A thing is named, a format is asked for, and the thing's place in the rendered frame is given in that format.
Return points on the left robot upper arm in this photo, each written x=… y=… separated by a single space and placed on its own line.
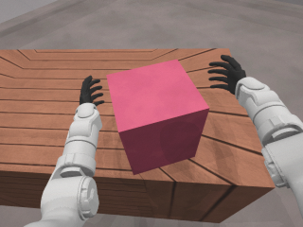
x=68 y=202

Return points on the robot right forearm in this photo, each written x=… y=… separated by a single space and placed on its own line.
x=271 y=117

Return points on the right robot upper arm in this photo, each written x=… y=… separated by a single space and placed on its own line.
x=284 y=162

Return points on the robot left forearm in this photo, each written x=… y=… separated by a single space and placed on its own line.
x=78 y=157

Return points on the robot right hand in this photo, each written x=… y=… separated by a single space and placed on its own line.
x=233 y=73

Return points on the robot left hand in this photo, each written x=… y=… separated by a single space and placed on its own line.
x=85 y=91

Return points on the pedestal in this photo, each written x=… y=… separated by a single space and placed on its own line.
x=39 y=95

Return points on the carton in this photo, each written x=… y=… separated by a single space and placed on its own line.
x=160 y=114

